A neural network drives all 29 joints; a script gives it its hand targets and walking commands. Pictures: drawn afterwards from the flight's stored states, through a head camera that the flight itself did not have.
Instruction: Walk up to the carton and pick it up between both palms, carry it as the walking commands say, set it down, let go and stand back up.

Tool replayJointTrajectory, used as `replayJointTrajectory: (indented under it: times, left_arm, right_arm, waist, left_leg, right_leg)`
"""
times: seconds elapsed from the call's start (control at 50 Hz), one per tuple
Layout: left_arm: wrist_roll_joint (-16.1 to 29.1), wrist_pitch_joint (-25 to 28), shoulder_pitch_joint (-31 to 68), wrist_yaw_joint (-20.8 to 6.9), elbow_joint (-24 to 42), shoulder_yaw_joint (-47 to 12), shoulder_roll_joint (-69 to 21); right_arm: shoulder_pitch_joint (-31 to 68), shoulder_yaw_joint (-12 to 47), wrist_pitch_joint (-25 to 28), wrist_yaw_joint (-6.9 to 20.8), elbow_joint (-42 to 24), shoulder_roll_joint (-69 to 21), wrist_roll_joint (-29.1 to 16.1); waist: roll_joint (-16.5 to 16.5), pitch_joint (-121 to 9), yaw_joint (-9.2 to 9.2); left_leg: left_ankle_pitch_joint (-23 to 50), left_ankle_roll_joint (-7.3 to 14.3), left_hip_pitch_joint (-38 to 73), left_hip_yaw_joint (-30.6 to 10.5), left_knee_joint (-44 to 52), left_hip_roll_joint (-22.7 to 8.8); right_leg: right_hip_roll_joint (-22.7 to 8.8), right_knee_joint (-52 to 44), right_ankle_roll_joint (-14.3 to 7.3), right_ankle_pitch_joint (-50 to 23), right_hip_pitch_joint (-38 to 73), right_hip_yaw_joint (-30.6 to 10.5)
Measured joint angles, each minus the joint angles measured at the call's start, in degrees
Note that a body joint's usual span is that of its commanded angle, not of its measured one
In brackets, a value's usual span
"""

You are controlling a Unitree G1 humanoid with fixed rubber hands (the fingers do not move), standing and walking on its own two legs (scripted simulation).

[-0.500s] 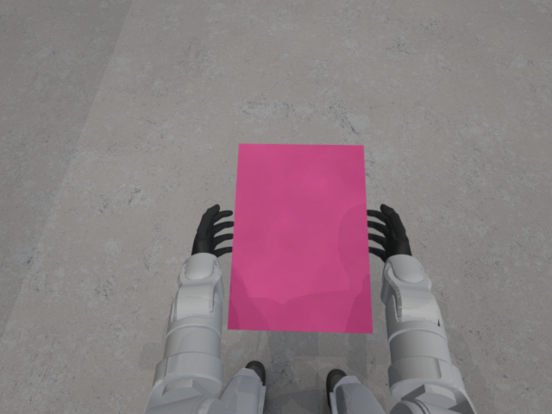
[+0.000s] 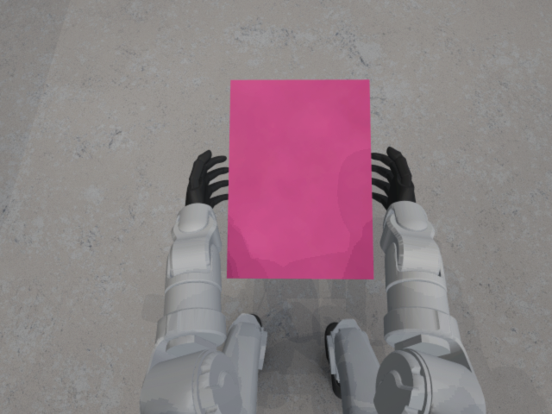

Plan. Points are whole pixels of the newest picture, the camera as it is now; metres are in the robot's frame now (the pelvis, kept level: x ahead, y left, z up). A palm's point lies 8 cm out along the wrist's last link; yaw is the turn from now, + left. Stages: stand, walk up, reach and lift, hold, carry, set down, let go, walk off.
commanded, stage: set down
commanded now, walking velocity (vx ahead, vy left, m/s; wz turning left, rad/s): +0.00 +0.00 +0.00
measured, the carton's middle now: (296, 188) +0.45 +0.01 -0.15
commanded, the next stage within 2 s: none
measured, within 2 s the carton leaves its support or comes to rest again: neither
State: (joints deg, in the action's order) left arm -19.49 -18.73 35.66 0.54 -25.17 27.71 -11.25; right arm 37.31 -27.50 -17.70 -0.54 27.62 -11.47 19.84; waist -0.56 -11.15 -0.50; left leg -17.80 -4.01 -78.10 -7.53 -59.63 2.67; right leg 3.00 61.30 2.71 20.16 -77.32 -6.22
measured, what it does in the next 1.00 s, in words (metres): lowers itself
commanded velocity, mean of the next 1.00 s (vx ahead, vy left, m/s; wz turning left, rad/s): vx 0.00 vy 0.00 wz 0.00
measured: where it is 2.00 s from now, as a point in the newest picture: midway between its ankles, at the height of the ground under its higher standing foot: (292, 368)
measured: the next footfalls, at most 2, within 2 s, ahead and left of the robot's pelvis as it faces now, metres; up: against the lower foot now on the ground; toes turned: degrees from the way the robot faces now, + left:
none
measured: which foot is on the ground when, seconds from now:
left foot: down 0.00-1.00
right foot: down 0.00-1.00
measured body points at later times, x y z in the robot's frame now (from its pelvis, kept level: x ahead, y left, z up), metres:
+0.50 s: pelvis -0.01 +0.01 -0.07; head +0.22 +0.01 +0.31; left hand +0.43 +0.16 -0.15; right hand +0.44 -0.14 -0.15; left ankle +0.08 +0.15 -0.63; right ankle +0.06 -0.14 -0.63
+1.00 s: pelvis -0.03 +0.00 -0.15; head +0.24 +0.00 +0.21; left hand +0.45 +0.15 -0.24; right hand +0.46 -0.14 -0.24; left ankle +0.08 +0.15 -0.63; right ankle +0.06 -0.14 -0.63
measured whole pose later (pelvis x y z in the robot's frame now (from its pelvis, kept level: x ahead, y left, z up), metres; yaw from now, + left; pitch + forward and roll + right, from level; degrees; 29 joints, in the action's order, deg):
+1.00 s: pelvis -0.03 +0.00 -0.15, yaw -1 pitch +47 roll +0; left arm -14.0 -16.7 54.8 6.8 -37.1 27.6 -4.1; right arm 56.9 -25.2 -15.6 -6.1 41.7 -1.5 13.3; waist -0.8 -11.8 -1.3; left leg -27.0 -6.3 -113.6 -8.1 -93.5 5.9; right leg 6.8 94.8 4.8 28.9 -113.0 -7.0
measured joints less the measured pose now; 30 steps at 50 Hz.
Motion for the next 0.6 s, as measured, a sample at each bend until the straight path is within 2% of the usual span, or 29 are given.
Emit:
replayJointTrajectory:
  times: [0.6]
  left_arm:
    - [3.78,1.21,9.59,5.48,-7.48,-0.89,3.53]
  right_arm:
    - [10.06,1.70,1.56,-3.26,9.71,6.56,-5.32]
  waist:
    - [0.00,-4.66,0.14]
  left_leg:
    - [-7.15,-0.72,-23.62,-0.33,-22.23,2.40]
  right_leg:
    - [1.71,21.57,1.54,7.09,-23.16,-0.49]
